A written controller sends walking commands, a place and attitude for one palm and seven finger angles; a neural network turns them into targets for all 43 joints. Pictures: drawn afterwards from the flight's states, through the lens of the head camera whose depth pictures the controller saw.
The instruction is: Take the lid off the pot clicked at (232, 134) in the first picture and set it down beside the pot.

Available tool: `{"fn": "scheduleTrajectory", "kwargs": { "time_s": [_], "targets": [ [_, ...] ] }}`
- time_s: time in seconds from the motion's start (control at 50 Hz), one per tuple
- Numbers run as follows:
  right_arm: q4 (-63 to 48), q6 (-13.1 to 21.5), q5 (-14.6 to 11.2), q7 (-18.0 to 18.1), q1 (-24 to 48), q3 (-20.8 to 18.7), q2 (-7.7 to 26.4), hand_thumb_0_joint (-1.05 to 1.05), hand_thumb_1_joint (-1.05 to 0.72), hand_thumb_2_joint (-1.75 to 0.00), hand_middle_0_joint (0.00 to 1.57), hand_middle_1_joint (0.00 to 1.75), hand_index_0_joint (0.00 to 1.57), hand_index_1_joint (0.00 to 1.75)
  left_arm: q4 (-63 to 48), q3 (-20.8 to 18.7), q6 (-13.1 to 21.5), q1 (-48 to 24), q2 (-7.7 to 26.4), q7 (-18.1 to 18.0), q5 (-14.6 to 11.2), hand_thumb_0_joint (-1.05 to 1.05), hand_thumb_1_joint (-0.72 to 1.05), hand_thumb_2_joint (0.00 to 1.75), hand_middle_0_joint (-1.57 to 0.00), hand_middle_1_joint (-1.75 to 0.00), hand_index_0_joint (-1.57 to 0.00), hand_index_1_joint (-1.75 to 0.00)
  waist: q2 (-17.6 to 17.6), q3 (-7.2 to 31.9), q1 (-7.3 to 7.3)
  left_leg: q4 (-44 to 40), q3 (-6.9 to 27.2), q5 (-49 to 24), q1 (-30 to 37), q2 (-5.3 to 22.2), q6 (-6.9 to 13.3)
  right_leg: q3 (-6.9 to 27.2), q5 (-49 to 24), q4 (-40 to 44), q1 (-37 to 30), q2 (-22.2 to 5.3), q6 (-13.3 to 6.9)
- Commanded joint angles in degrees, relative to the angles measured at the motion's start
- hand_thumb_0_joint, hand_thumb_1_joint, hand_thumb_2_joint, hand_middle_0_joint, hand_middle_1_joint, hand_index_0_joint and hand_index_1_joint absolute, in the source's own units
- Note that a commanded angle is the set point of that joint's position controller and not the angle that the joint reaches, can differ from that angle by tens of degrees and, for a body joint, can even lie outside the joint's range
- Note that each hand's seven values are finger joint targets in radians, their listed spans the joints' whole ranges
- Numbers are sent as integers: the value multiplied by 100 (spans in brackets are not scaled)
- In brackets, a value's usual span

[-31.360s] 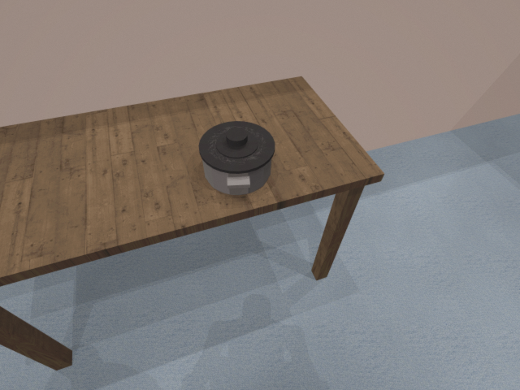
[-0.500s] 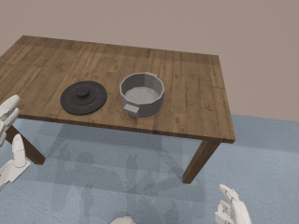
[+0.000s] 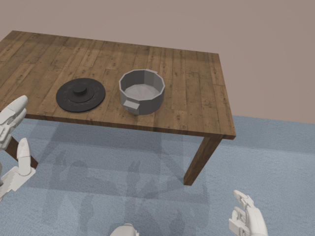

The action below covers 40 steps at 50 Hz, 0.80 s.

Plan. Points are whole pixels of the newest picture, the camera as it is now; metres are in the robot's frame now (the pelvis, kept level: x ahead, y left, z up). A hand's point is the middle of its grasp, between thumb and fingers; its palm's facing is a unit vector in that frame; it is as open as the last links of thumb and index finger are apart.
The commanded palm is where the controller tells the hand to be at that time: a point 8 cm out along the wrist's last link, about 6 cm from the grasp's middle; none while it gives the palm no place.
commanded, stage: step back with the hand held close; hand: left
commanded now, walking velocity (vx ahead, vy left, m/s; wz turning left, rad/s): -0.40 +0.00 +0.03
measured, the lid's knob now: (79, 89) +0.61 +0.33 -0.07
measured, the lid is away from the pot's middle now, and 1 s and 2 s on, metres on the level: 0.24 0.24 0.24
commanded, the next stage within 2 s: stop stepping back and stand still in 0.54 s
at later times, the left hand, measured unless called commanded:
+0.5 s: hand out of the picture +0.10 +0.22 +0.18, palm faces +0.22 -0.87 -0.44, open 7.4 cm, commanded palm +0.05 +0.27 +0.19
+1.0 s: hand out of the picture -0.03 +0.24 +0.18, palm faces +0.36 -0.83 -0.42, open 7.4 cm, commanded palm -0.08 +0.28 +0.19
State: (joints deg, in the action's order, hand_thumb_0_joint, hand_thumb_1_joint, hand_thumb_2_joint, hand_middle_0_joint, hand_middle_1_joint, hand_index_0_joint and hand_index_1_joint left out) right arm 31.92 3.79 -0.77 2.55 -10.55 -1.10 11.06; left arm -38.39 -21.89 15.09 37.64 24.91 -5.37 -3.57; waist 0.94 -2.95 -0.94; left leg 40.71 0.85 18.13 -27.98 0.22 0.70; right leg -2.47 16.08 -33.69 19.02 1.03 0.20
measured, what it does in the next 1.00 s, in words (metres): walks backwards: right foot, then left foot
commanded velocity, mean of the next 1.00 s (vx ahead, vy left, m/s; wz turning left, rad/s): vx -0.14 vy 0.00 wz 0.03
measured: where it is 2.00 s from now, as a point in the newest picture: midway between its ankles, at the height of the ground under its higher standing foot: outside the picture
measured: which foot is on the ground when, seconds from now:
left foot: down 0.00-0.42, up 0.44-0.58, down 0.60-0.84, up 0.86-1.00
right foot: down 0.00-0.08, up 0.10-0.34, down 0.36-0.60, up 0.62-0.82, down 0.84-1.00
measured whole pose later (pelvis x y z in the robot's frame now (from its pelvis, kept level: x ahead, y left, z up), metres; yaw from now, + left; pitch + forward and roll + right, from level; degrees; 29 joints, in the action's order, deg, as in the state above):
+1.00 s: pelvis -0.21 +0.00 +0.01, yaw -2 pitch -1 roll +0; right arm 37.3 3.5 -1.2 2.7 -16.7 -0.4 11.1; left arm -31.2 -21.8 11.8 34.9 22.0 -5.8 -3.0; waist 1.4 2.6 0.6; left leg 54.4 -1.8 23.2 -25.4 0.2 1.5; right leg -3.4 16.8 -33.2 16.1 -0.9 -2.1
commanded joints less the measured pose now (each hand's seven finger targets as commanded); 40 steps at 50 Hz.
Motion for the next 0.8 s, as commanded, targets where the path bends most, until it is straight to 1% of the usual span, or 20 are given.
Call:
{"fn": "scheduleTrajectory", "kwargs": {
  "time_s": [0.0, 0.04, 0.08, 0.16, 0.26, 0.34, 0.38, 0.4, 0.44, 0.52, 0.54, 0.56, 0.58, 0.6, 0.62, 0.64, 0.66, 0.68, 0.74, 0.78],
  "targets": [
    [-779, 218, -30, 102, 398, -269, 607, 0, -90, -90, 20, 30, 20, 30, -843, -757, 347, -234, 819, -305, -32, 0, 90, 90, -20, -30, -20, -30, 361, 688, -139, -579, 525, -141, 752, 332, 84, 853, -1450, 807, 264, -1366, -489],
    [-920, 306, -69, 159, 507, -282, 777, 0, -90, -90, 20, 30, 20, 30, -1036, -782, 426, -107, 871, -284, -28, 0, 90, 90, -20, -30, -20, -30, -1014, 790, -40, -1890, 1244, -534, 368, 1070, 380, 200, -531, -161, -207, -395, -86],
    [-942, 478, 77, 136, 423, -277, 787, 0, -90, -90, 20, 30, 20, 30, -1276, -867, 412, -219, 908, -218, -25, 0, 90, 90, -20, -30, -20, -30, -1913, 876, -22, -2891, 2058, -11, -57, 1788, 721, 301, 1262, -1583, -376, 77, -6],
    [-650, 710, 89, 7, 97, -337, 754, 0, -90, -90, 20, 30, 20, 30, -1410, -655, 320, -124, 683, -234, -54, 0, 90, 90, -20, -30, -20, -30, -1300, 1492, 119, -1861, 1347, -3270, 2049, 1604, 741, 388, 1273, -957, 419, 12, 25],
    [-671, 748, 101, -10, 185, -282, 850, 0, -90, -90, 20, 30, 20, 30, -1138, -647, 205, -104, 745, -131, -93, 0, 90, 90, -20, -30, -20, -30, -1317, 1371, 113, -2224, 1085, -1440, 1461, 1355, 494, 131, 725, 300, -496, 147, 24],
    [-808, 592, 36, 15, 307, -241, 767, 0, -90, -90, 20, 30, 20, 30, -919, -829, 286, -128, 997, -28, -113, 0, 90, 90, -20, -30, -20, -30, -435, 1161, 91, -1422, 439, 556, 852, 654, 109, 96, -207, 1511, -875, -349, -232],
    [-786, 565, -94, 68, 264, -386, 727, 0, -90, -90, 20, 30, 20, 30, -673, -644, 308, -133, 901, 8, -138, 0, 90, 90, -20, -30, -20, -30, 1158, 938, 15, 841, -192, 840, 1306, -166, -258, 1155, 866, 2046, 849, -1556, -824],
    [-717, 499, -96, 52, 367, -410, 686, 0, -90, -90, 20, 30, 20, 30, -578, -618, 217, -156, 850, -27, -95, 0, 90, 90, -20, -30, -20, -30, 1488, 893, -5, 2066, -184, 606, 1206, -288, -240, 1486, -180, 2044, 1185, -2069, -1060],
    [-712, 376, -70, 32, 604, -190, 334, 0, -90, -90, 20, 30, 20, 30, -646, -519, 159, -353, 725, -86, -64, 0, 90, 90, -20, -30, -20, -30, 999, 724, -92, 2446, 172, 1019, 370, 17, -143, 1168, -2634, 1276, 571, -2087, -1065],
    [-727, 371, -100, 178, 681, -55, 496, 0, -90, -90, 20, 30, 20, 30, -921, -602, 283, -737, 899, -218, -18, 0, 90, 90, -20, -30, -20, -30, 333, 350, -162, -889, -14, 81, 608, 122, -72, 580, -2782, 302, -57, -1415, -410],
    [-754, 439, -87, 196, 566, -114, 616, 0, -90, -90, 20, 30, 20, 30, -1120, -590, 343, -656, 813, -224, -66, 0, 90, 90, -20, -30, -20, -30, -209, 475, -121, -1832, 203, -859, 865, 404, 73, 359, -2042, -132, -151, -990, -163],
    [-820, 514, -62, 177, 492, -241, 810, 0, -90, -90, 20, 30, 20, 30, -1352, -679, 418, -637, 859, -229, -80, 0, 90, 90, -20, -30, -20, -30, -1316, 706, -39, -2119, 1307, -2029, 1085, 1312, 462, 159, -541, -774, 188, -336, 81],
    [-803, 648, -59, 93, 301, -302, 815, 0, -90, -90, 20, 30, 20, 30, -1542, -692, 507, -665, 945, -198, -132, 0, 90, 90, -20, -30, -20, -30, -1681, 1023, -38, -2190, 1732, -3003, 1648, 1806, 756, 365, 1389, -1518, 686, 34, 47],
    [-704, 781, 27, 39, 182, -346, 754, 0, -90, -90, 20, 30, 20, 30, -1268, -705, 508, -265, 830, -143, -138, 0, 90, 90, -20, -30, -20, -30, -1639, 1262, -3, -2384, 1883, -2113, 1588, 1933, 809, 518, 1917, -2238, 659, 101, 26],
    [1013, 791, 295, -310, -230, -564, 1702, 0, -90, -90, 20, 30, 20, 30, 3829, 1704, -858, -1375, -835, 349, 527, 0, 90, 90, -20, -30, -20, -30, -2060, 815, -838, -1178, 2131, -5072, 1343, 1765, 628, 1047, 1564, -3304, 1668, -220, 187],
    [-978, 791, -136, -282, 416, -452, 532, 0, -90, -90, 20, 30, 20, 30, -3006, -811, 15, -1695, 1185, 7, -235, 0, 90, 90, -20, -30, -20, -30, -1386, 1798, 198, -2024, 1406, -2725, 1946, 1802, 757, 1039, 1779, -2976, 571, 71, 267],
    [-722, 817, -63, -141, 35, -512, 779, 0, -90, -90, 20, 30, 20, 30, -2020, -1338, 205, -381, 1569, -184, -46, 0, 90, 90, -20, -30, -20, -30, -977, 1658, -28, -1867, 1472, -1701, 1550, 1653, 813, 570, 1533, -2826, 667, 151, 169],
    [-797, 743, -60, -213, 186, -442, 652, 0, -90, -90, 20, 30, 20, 30, -1765, -1213, 29, 574, 1080, -205, -177, 0, 90, 90, -20, -30, -20, -30, -1426, 1508, 63, -2151, 1484, -734, 1255, 1441, 819, 500, 1378, -2423, 462, 108, 134],
    [-965, 713, -29, -235, 310, -279, 674, 0, -90, -90, 20, 30, 20, 30, -2226, -1102, -2, 735, 1028, -310, -53, 0, 90, 90, -20, -30, -20, -30, -2302, 943, 133, -2581, 954, 1800, 72, 1084, 405, 23, 1177, -635, -877, 90, -47],
    [-960, 600, -43, -153, 176, -257, 706, 0, -90, -90, 20, 30, 20, 30, -1502, -939, -81, 664, 893, -297, 92, 0, 90, 90, -20, -30, -20, -30, -1363, 827, 132, -1753, 369, 1932, -459, 564, 97, -126, 706, 487, -1834, 79, -154]
  ]
}}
